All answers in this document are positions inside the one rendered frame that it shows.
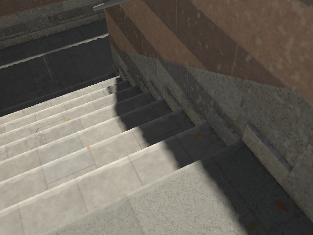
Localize stairs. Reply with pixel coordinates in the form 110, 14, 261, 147
0, 72, 227, 235

